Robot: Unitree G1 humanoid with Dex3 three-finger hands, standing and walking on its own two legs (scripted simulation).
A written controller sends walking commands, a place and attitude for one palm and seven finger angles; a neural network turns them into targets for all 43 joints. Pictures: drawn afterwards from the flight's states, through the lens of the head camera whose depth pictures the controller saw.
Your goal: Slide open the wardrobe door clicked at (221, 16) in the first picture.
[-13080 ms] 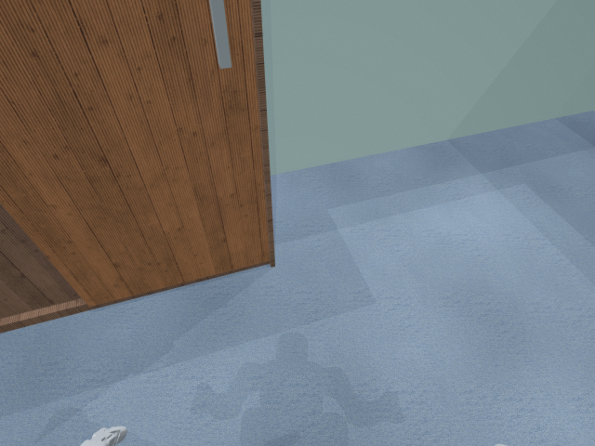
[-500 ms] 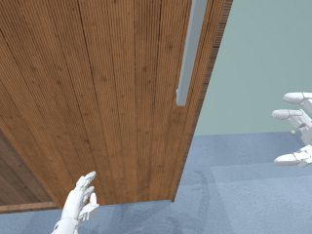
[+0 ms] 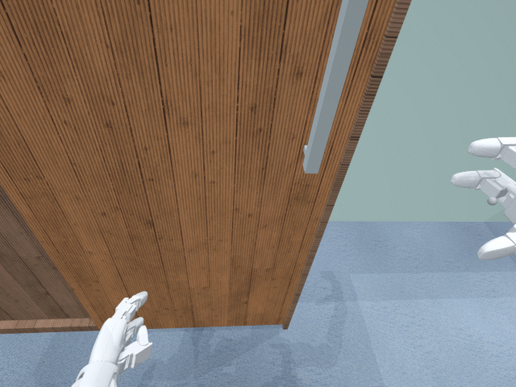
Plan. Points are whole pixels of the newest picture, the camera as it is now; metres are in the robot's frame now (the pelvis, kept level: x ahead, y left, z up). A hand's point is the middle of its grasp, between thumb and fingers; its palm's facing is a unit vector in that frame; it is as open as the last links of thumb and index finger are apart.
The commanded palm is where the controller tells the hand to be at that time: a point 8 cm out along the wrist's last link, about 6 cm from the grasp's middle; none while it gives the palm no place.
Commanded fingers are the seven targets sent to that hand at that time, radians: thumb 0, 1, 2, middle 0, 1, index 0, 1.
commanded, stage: raise the hand with hooked fingers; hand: right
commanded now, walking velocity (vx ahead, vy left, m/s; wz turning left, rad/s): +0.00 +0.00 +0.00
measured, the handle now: (326, 91) +0.49 -0.08 +0.26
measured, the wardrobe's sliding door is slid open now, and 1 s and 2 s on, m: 0.00 0.00 0.00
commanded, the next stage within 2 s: move the hooked fingers beside the handle in 0.28 s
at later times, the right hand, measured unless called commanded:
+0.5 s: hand out of the picture +0.28 -0.28 +0.27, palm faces +0.06 +0.99 -0.12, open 14.0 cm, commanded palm +0.25 -0.32 +0.27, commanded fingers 0.00 0.50 -0.30 0.30 1.20 0.30 1.20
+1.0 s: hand (463, 174) +0.32 -0.24 +0.24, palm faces +0.03 +0.99 -0.11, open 14.0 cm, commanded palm +0.30 -0.28 +0.26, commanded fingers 0.00 0.50 -0.30 0.30 1.20 0.30 1.20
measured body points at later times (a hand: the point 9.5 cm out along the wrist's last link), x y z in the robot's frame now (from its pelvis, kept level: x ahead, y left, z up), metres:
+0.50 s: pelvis +0.01 +0.00 +0.00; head -0.03 +0.02 +0.45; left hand +0.22 +0.20 -0.06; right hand +0.27 -0.34 +0.28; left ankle +0.00 +0.10 -0.74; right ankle -0.01 -0.09 -0.74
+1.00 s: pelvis +0.00 +0.01 +0.00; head -0.02 +0.04 +0.45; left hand +0.20 +0.23 -0.07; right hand +0.32 -0.29 +0.25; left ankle +0.00 +0.10 -0.74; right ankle -0.01 -0.09 -0.74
